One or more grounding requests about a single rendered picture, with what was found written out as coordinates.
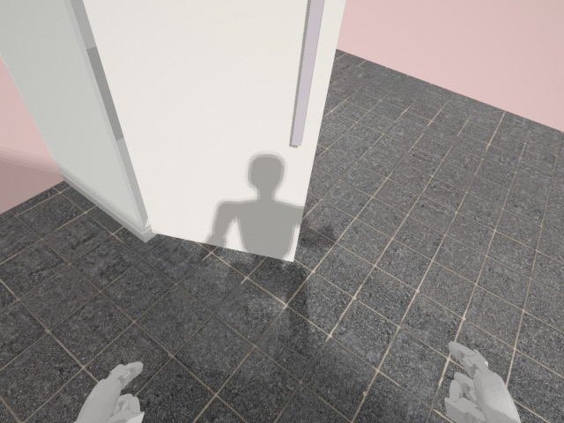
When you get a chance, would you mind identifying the handle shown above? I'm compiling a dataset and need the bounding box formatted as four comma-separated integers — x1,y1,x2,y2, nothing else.
292,0,324,146

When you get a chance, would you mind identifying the left robot hand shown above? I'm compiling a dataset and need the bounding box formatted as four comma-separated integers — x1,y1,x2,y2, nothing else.
76,362,145,423

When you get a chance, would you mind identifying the right robot hand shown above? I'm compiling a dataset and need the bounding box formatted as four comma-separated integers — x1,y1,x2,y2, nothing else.
444,341,521,423

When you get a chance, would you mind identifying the fridge door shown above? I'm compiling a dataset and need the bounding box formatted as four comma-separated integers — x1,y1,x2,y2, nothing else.
83,0,345,262

